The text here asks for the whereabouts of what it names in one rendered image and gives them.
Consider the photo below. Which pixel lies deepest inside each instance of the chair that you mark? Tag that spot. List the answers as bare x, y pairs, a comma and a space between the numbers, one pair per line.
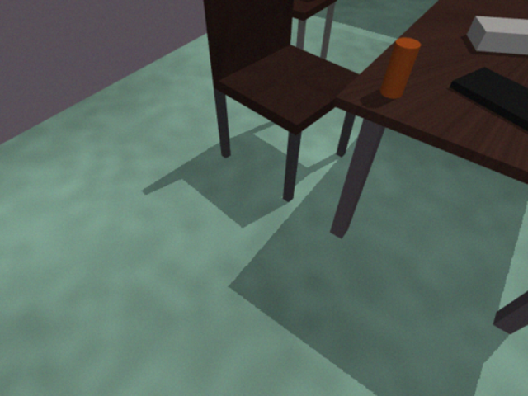
253, 62
304, 9

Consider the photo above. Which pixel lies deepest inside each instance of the table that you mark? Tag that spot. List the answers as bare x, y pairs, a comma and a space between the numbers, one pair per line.
435, 114

